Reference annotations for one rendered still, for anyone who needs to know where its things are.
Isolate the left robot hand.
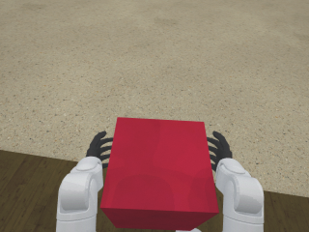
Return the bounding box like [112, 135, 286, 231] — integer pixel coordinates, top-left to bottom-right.
[86, 130, 113, 169]

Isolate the left robot forearm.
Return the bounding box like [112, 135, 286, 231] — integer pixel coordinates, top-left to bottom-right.
[56, 157, 103, 232]

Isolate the carton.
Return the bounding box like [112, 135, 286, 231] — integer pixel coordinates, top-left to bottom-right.
[100, 117, 219, 231]

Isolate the right robot forearm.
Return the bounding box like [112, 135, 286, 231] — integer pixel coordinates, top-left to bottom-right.
[215, 158, 265, 232]

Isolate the right robot hand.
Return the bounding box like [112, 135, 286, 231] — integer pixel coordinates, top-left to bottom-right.
[207, 130, 233, 173]

